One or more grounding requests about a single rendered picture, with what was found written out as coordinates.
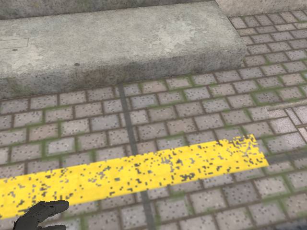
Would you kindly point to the robot left hand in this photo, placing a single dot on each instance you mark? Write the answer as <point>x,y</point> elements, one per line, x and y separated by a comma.
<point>40,212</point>

